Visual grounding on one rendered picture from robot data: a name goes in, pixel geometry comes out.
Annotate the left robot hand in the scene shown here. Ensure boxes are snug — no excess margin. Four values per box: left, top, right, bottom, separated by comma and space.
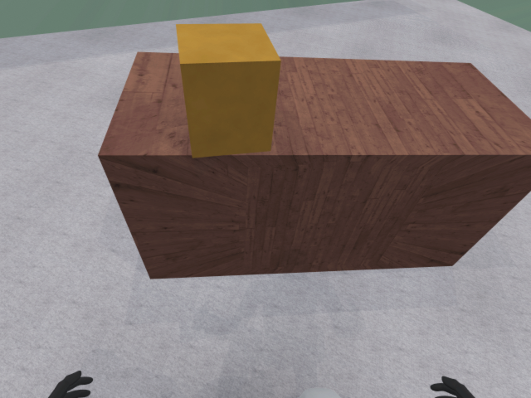
48, 371, 93, 398

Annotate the carton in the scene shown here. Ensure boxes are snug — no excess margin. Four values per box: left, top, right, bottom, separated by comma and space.
176, 23, 281, 158

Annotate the right robot hand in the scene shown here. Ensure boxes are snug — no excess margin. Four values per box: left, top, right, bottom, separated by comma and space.
431, 376, 475, 398

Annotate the pedestal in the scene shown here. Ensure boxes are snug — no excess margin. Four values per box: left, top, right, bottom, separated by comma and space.
98, 52, 531, 279

